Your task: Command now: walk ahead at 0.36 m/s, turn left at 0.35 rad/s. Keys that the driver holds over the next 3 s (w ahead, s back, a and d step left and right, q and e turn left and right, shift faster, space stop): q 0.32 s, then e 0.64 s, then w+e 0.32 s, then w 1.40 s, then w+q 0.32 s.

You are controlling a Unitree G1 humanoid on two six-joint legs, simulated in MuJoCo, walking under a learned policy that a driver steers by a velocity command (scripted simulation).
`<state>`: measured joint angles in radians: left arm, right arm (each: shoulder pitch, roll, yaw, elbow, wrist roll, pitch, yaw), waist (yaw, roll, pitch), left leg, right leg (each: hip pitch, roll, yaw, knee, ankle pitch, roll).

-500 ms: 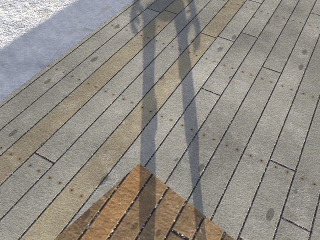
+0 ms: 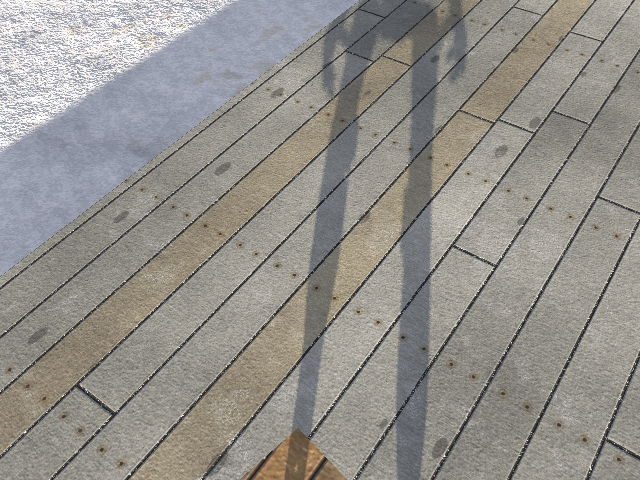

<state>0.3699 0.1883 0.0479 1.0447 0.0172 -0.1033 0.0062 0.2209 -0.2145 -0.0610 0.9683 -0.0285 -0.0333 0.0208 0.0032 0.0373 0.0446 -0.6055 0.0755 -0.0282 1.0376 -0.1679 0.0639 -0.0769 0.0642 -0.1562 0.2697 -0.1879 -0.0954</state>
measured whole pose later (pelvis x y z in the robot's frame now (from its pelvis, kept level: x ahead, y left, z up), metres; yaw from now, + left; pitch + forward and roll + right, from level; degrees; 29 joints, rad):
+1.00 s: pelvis +0.13 -0.01 +0.00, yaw -5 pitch +1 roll +1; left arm 0.32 0.23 0.07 0.88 0.01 0.02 0.02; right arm 0.17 -0.27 -0.07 0.87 -0.02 0.03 -0.03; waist 0.01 0.03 0.03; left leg -0.51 -0.01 -0.01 1.01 -0.36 -0.03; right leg -0.17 0.07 0.09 0.40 -0.24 -0.07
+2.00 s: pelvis +0.49 -0.13 +0.00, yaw -20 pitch +0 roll -1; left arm 0.38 0.23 0.04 0.92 0.01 -0.08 -0.01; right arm 0.22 -0.26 -0.04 0.86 -0.04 -0.03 0.04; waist 0.01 0.04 0.03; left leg -0.62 0.12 0.01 0.98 -0.16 0.03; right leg -0.06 0.09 -0.07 0.24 -0.18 -0.10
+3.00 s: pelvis +1.02 -0.32 +0.00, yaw -13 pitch +0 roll +0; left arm 0.23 0.23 0.05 0.92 0.02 -0.09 0.01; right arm 0.30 -0.25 -0.06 0.96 -0.02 -0.03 0.02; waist -0.02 0.03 0.05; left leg -0.46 0.05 -0.01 1.13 -0.29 0.08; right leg -0.20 0.02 -0.17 0.38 -0.18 -0.08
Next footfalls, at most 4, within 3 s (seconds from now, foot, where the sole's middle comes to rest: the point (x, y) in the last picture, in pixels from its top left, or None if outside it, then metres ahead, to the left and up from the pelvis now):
0.24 left None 0.24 0.09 -0.78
0.78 right None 0.14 -0.09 -0.78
1.26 left None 0.26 0.11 -0.78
1.72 right None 0.48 -0.19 -0.78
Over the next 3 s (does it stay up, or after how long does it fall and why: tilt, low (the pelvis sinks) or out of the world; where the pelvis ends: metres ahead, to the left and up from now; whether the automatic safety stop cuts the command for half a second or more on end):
stays up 1.02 -0.32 0.00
